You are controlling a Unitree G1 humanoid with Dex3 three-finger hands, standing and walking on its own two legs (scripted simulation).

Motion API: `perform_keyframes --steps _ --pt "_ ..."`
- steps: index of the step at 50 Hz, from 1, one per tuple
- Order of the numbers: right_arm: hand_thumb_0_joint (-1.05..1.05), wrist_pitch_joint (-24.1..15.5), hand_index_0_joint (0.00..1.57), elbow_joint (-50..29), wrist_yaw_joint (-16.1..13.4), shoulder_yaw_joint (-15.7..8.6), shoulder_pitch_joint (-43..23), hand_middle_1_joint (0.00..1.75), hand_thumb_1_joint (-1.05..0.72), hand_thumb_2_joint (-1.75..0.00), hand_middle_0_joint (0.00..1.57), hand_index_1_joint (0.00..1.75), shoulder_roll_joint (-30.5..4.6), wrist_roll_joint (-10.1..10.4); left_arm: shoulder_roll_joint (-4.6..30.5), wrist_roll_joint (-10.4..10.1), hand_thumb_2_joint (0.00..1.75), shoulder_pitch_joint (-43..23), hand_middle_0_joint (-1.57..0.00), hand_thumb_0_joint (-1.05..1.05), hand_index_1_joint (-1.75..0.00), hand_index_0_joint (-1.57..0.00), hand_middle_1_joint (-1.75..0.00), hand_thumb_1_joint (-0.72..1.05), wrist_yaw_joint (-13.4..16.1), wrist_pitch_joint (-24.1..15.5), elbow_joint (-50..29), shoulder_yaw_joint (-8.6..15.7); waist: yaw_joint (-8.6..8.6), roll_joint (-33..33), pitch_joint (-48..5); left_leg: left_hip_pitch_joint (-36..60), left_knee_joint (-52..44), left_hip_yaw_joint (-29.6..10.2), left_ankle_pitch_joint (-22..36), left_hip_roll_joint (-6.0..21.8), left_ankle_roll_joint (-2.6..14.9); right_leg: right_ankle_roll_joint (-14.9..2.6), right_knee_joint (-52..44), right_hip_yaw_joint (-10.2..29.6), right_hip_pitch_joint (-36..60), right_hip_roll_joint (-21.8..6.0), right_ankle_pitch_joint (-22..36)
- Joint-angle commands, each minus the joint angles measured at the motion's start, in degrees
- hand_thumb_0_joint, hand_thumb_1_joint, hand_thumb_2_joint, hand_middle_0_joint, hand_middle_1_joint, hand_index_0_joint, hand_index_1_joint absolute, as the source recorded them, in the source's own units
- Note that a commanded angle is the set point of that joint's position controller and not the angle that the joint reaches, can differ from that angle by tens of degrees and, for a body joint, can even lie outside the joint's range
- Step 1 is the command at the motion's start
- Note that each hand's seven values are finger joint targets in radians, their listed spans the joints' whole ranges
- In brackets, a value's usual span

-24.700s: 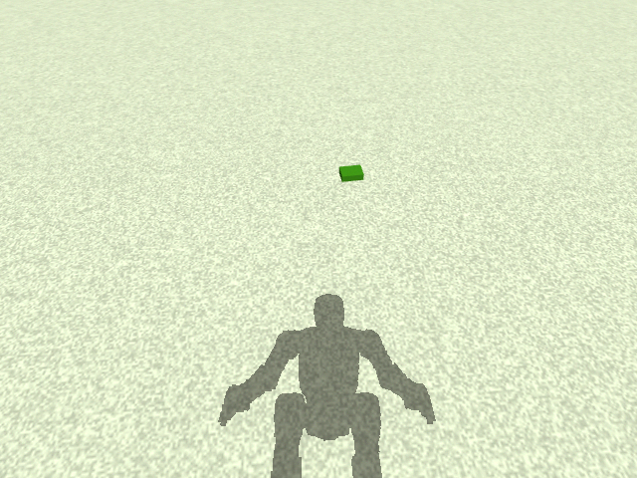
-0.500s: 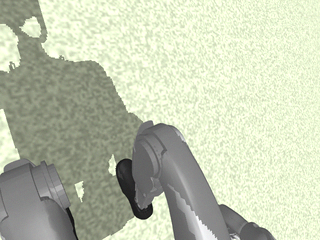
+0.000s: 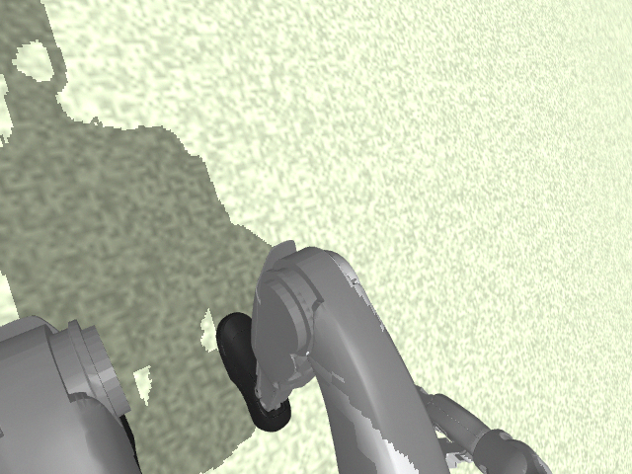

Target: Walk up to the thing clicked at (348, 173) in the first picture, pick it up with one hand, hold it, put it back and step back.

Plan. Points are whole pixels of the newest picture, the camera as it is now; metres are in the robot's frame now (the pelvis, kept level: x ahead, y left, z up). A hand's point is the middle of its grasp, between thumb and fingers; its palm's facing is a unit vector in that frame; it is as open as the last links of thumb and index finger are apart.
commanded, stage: close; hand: left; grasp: from above
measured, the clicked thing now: out of the picture +0.42 +0.33 -0.30
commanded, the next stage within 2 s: settle in 0.40 s
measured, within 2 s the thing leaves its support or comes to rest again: leaves its support in 0.84 s
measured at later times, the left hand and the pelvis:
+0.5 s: hand out of the picture +0.42 +0.33 -0.27, palm faces -0.44 -0.18 -0.88, open 10.3 cm; pelvis +0.00 +0.00 -0.01, yaw +1 degrees
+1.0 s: hand out of the picture +0.43 +0.35 -0.22, palm faces -0.34 -0.13 -0.93, open 10.2 cm; pelvis +0.01 +0.00 +0.00, yaw +2 degrees
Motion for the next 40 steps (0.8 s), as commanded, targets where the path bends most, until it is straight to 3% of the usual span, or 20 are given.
perform_keyframes --steps 1,4,6,8,10,11,12,14,16,17,21,23,26,30,33,34,35,37,40 --pt "0.00 -1.07 0.20 0.18 0.29 -6.16 9.70 0.30 -0.88 -0.90 0.20 0.30 -19.03 1.25 13.11 -2.87 0.56 -13.91 -0.42 0.00 -0.64 -0.44 -0.66 0.00 -1.66 2.80 -2.16 2.85 -3.65 32.29 -29.88 25.70 -16.77 0.80 10.42 1.55 -2.83 -2.93 -8.25 -2.22 15.25 1.66 11.19" --pt "0.00 -0.73 0.20 -0.19 0.21 -6.00 9.98 0.30 -0.89 -0.90 0.20 0.30 -19.25 1.69 15.64 -2.74 0.52 -14.19 -0.47 0.00 -0.62 -0.49 -0.65 0.06 -4.86 1.44 -3.25 3.96 -2.25 34.12 -32.98 27.47 -17.00 0.94 13.12 1.08 -2.99 -3.13 -7.75 -2.50 17.20 1.76 12.50" --pt "0.00 -0.48 0.20 -0.71 0.51 -5.82 10.95 0.30 -0.89 -0.90 0.20 0.30 -18.85 1.51 14.60 -2.78 0.49 -13.47 -0.50 0.00 -0.60 -0.53 -0.64 0.11 -6.88 0.69 -3.75 3.41 -2.49 33.21 -34.28 28.52 -16.07 1.34 15.46 0.94 -2.80 -2.89 -7.70 -2.40 19.18 1.90 14.38" --pt "0.00 0.01 0.20 -0.95 0.49 -5.79 10.85 0.30 -0.89 -0.90 0.20 0.30 -18.53 1.77 13.31 -3.20 0.50 -12.85 -0.52 0.00 -0.62 -0.56 -0.66 0.15 -8.35 -0.04 -1.96 2.42 -2.90 30.62 -32.05 24.57 -14.99 2.24 13.18 0.58 -2.04 -2.77 -8.65 -2.18 18.91 1.73 12.97" --pt "0.00 0.50 0.20 -1.02 0.15 -5.75 12.23 0.30 -0.89 -0.90 0.20 0.30 -19.26 1.63 14.12 -3.55 0.52 -11.25 -0.53 0.00 -0.63 -0.57 -0.67 0.16 -8.90 -1.25 -2.51 2.98 -2.68 29.85 -32.30 24.70 -15.50 2.73 13.16 0.43 -1.91 -2.80 -9.77 -2.00 20.70 1.88 12.74" --pt "0.00 1.06 0.20 -1.02 -0.18 -5.87 12.44 0.30 -0.89 -0.90 0.20 0.30 -19.10 1.73 14.89 -3.68 0.51 -10.28 -0.54 0.00 -0.61 -0.58 -0.65 0.17 -8.90 -2.18 -3.96 3.91 -1.46 30.62 -34.43 25.55 -15.70 2.75 14.06 0.44 -2.01 -2.88 -10.07 -2.05 21.88 2.16 13.15" --pt "0.00 1.24 0.20 -1.41 -0.35 -5.50 12.17 0.30 -0.89 -0.90 0.20 0.30 -19.08 1.45 13.93 -3.43 0.52 -8.50 -0.56 0.00 -0.62 -0.59 -0.65 0.19 -9.18 -2.63 -0.62 3.35 -2.07 28.71 -31.74 23.16 -14.96 3.42 12.37 0.26 -1.80 -3.05 -10.33 -1.85 21.55 2.17 12.12" --pt "0.00 1.80 0.20 -1.93 -0.70 -5.04 12.60 0.30 -0.89 -0.90 0.20 0.30 -18.80 1.20 13.28 -3.34 0.53 -6.54 -0.55 0.00 -0.63 -0.59 -0.67 0.19 -9.69 -4.20 -1.74 3.13 -1.71 26.38 -33.32 22.71 -14.10 4.00 13.04 0.16 -1.43 -2.78 -10.93 -1.87 23.91 2.58 12.58" --pt "0.00 2.09 0.20 -2.25 -1.17 -4.79 12.23 0.30 -0.89 -0.90 0.20 0.30 -18.27 1.26 13.99 -3.14 0.51 -9.45 -0.58 0.00 -0.62 -0.62 -0.66 0.24 -9.65 -5.72 -4.02 2.57 -2.04 27.20 -33.16 22.03 -13.63 4.05 11.14 0.23 -1.24 -2.73 -10.97 -1.62 22.81 2.54 11.15" --pt "0.00 2.23 0.20 -1.96 -1.28 -4.91 12.96 0.30 -0.88 -0.90 0.20 0.30 -18.08 1.12 14.29 -3.40 0.49 -8.01 -0.58 0.00 -0.61 -0.63 -0.66 0.26 -9.46 -5.98 -3.33 3.53 -1.49 26.35 -34.00 22.45 -14.12 3.82 11.08 0.36 -1.18 -2.50 -11.01 -1.64 23.71 2.62 11.03" --pt "0.00 2.39 0.20 -1.95 -1.81 -4.05 12.81 0.30 -0.89 -0.90 0.20 0.30 -17.74 0.55 12.29 -2.51 0.54 -9.84 -0.65 0.00 -0.61 -0.68 -0.65 0.31 -8.39 -7.53 -2.95 1.30 -3.38 26.49 -33.01 23.03 -14.14 3.00 9.88 0.63 -1.28 -2.36 -10.69 -2.08 22.38 2.92 10.52" --pt "0.00 2.31 0.20 -1.39 -2.28 -4.01 11.74 0.30 -0.89 -0.90 0.20 0.30 -17.72 0.40 12.59 -2.01 0.54 -9.88 -0.69 0.00 -0.61 -0.72 -0.64 0.38 -7.21 -7.58 -3.46 1.42 -2.41 26.79 -32.71 23.08 -14.89 2.56 8.90 0.71 -1.60 -2.68 -10.64 -2.52 21.10 3.04 9.37" --pt "0.00 2.07 0.20 -0.83 -2.52 -3.75 11.54 0.30 -0.91 -0.90 0.20 0.30 -17.49 -0.27 12.31 -0.79 0.59 -9.83 -0.75 0.00 -0.63 -0.78 -0.65 0.35 -6.10 -7.34 -3.62 0.32 -2.53 29.96 -32.63 24.94 -15.73 2.32 9.55 0.93 -2.15 -2.91 -10.26 -2.60 20.37 3.18 10.02" --pt "0.00 1.12 0.20 -1.03 -2.10 -4.09 10.64 0.30 -0.91 -0.90 0.20 0.30 -17.65 -0.22 12.18 -0.61 0.63 -11.44 -0.84 0.00 -0.61 -0.86 -0.62 0.46 -5.49 -5.90 -5.84 -0.22 -2.55 31.20 -31.65 25.71 -16.12 1.55 9.51 1.13 -2.48 -2.85 -9.25 -3.09 17.62 2.75 9.94" --pt "0.00 1.10 0.20 -0.40 -1.75 -5.03 11.45 0.30 -0.91 -0.90 0.20 0.30 -18.25 0.15 14.66 0.07 0.63 -14.78 -0.89 0.00 -0.60 -0.91 -0.61 0.52 -4.75 -5.30 -9.60 2.24 -1.73 35.50 -35.17 29.52 -17.58 0.32 12.17 1.35 -3.37 -3.10 -7.58 -3.61 16.60 2.27 11.85" --pt "0.00 1.13 0.20 -0.32 -1.63 -5.30 11.68 0.30 -0.91 -0.90 0.20 0.30 -18.19 0.19 14.65 0.44 0.64 -13.07 -0.91 0.00 -0.59 -0.92 -0.60 0.52 -4.69 -4.63 -8.33 2.78 -1.26 36.07 -35.48 29.97 -17.72 0.62 12.31 1.27 -3.51 -3.23 -7.39 -3.53 16.80 2.31 12.19" --pt "0.00 0.79 0.20 -0.52 -1.09 -5.46 11.48 0.30 -0.91 -0.90 0.20 0.30 -17.71 0.41 13.84 0.58 0.64 -14.00 -0.93 0.00 -0.58 -0.94 -0.58 0.54 -4.95 -4.35 -9.15 2.22 -1.59 36.45 -34.15 29.32 -17.21 0.62 11.86 1.29 -3.53 -3.10 -6.69 -3.52 15.49 1.96 11.86" --pt "0.00 0.83 0.20 -0.36 -0.75 -6.46 12.08 0.30 -0.91 -0.90 0.20 0.30 -17.84 0.63 16.09 0.83 0.64 -14.69 -0.94 0.00 -0.58 -0.95 -0.59 0.56 -4.77 -3.70 -14.27 4.94 -0.34 40.02 -38.58 32.09 -17.55 1.13 13.81 1.14 -3.77 -3.42 -6.56 -3.19 16.04 2.05 13.34" --pt "0.00 0.65 0.20 0.76 0.23 -8.48 12.67 0.30 -0.91 -0.90 0.20 0.30 -17.11 1.29 16.07 0.31 0.58 -14.24 -0.94 0.00 -0.54 -0.95 -0.55 0.57 -5.28 -2.53 -18.97 7.34 0.99 44.15 -41.90 34.66 -17.26 2.17 16.62 0.87 -4.22 -3.61 -5.67 -2.39 15.19 1.38 14.93"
